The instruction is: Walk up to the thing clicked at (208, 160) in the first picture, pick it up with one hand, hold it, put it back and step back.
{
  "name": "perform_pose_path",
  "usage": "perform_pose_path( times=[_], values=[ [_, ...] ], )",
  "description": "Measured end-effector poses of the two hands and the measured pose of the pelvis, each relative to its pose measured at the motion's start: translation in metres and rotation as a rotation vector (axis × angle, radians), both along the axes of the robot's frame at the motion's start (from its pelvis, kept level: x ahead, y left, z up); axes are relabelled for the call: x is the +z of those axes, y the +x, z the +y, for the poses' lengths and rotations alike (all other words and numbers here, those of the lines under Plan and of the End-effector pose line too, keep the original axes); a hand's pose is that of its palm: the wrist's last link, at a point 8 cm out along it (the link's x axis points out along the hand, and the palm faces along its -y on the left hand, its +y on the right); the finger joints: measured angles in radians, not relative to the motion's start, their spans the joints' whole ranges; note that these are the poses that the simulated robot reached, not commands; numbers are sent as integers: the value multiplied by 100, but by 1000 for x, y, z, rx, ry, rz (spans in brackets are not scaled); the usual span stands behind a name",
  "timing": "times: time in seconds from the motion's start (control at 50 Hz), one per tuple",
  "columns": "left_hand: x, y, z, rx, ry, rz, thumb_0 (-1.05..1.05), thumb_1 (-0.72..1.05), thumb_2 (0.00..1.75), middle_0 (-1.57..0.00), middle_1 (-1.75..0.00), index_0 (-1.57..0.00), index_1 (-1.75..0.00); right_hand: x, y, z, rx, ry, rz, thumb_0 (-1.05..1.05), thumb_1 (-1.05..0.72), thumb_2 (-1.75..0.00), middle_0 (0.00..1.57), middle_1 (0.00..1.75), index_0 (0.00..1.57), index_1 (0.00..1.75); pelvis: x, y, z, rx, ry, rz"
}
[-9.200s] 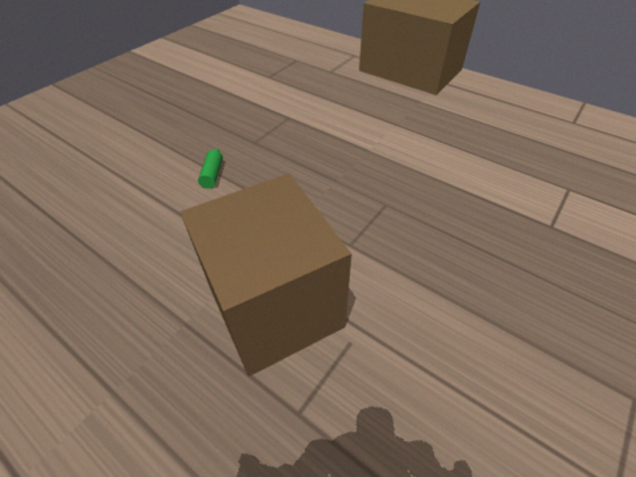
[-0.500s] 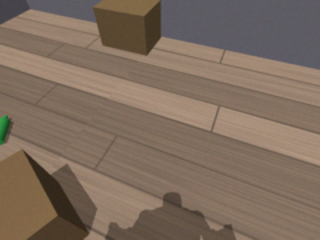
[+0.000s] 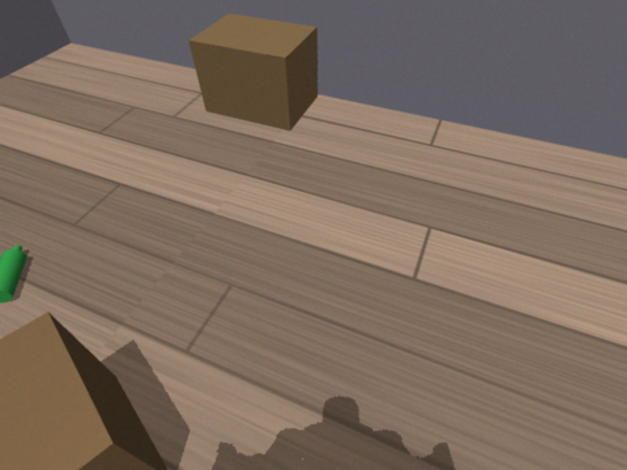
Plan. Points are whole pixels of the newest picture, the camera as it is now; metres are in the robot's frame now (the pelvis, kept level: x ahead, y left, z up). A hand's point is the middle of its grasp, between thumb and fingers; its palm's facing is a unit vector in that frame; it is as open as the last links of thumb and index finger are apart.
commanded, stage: stand
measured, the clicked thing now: (9, 270) +0.90 +1.24 -0.74
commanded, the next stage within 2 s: none
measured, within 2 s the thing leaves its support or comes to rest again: neither
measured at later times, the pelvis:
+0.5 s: pelvis -0.02 -0.02 +0.01, yaw -1 degrees
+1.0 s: pelvis -0.01 -0.03 +0.01, yaw -1 degrees
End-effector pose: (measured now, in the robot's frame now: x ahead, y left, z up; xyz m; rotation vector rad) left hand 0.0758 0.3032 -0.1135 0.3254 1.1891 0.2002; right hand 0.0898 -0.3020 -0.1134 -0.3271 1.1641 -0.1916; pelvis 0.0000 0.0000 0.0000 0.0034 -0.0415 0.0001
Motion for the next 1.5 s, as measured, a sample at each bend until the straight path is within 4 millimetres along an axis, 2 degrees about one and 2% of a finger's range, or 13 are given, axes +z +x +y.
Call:
perform_pose_path(
  times=[0.34, 0.52, 0.64, 1.16, 1.5],
  values=[
    [2, -5, -27, -18, -15, 17, 1, 91, 90, -20, -30, -20, -30, -1, -25, -11, -42, 26, 44, 0, -90, -89, 21, 30, 21, 30, 6, -15, -17, -8, 4, -8],
    [2, -17, -28, -10, -6, 48, 1, 91, 90, -20, -30, -20, -30, -6, -50, -16, -58, 33, 101, 0, -90, -89, 21, 30, 21, 30, 6, -17, -22, -12, 5, 1],
    [3, -19, -28, -5, -2, 58, 1, 91, 90, -20, -30, -20, -30, -8, -58, -19, -66, 31, 124, 0, -90, -89, 21, 30, 21, 30, 6, -15, -24, -13, 5, 3],
    [4, 5, -36, -16, -10, 27, 1, 91, 90, -20, -30, -20, -30, -5, -28, -23, -43, 23, 77, 0, -90, -89, 21, 30, 21, 30, 6, -1, -28, -13, 1, 10],
    [5, 4, -35, -9, -5, 28, 1, 91, 90, -20, -30, -20, -30, -4, -26, -24, -39, 21, 71, 0, -90, -89, 21, 30, 21, 30, 7, 0, -29, -14, 1, 4]
  ],
)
